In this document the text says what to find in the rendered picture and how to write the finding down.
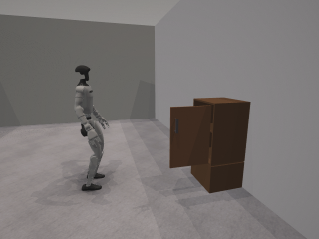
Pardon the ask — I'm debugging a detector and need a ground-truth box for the cupboard door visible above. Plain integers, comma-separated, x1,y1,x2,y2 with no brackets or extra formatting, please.
169,105,212,168

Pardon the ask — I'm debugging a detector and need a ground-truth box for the robot left hand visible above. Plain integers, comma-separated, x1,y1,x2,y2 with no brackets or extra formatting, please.
98,117,109,129

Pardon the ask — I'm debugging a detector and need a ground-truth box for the robot right forearm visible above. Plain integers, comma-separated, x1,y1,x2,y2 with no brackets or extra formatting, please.
75,106,92,132

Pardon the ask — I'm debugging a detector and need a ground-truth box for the robot left thigh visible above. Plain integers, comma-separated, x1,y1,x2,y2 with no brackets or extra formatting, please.
93,120,104,153

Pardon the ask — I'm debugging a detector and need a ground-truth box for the right robot upper arm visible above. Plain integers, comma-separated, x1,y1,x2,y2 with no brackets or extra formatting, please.
74,86,86,111

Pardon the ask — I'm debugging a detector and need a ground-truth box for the robot right hand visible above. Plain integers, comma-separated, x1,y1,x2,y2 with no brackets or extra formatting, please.
87,129,102,148

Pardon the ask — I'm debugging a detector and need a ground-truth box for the handle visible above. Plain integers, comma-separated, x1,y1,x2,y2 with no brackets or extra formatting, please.
175,119,179,134

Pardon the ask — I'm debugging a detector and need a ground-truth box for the robot right foot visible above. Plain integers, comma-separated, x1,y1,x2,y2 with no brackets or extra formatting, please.
81,183,102,191

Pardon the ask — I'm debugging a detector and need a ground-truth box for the robot left forearm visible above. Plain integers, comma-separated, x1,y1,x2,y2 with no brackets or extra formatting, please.
92,105,101,119

